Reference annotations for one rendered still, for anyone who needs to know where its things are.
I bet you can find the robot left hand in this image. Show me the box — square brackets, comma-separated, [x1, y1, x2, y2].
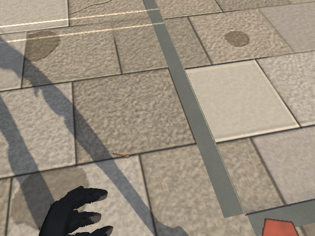
[38, 186, 113, 236]

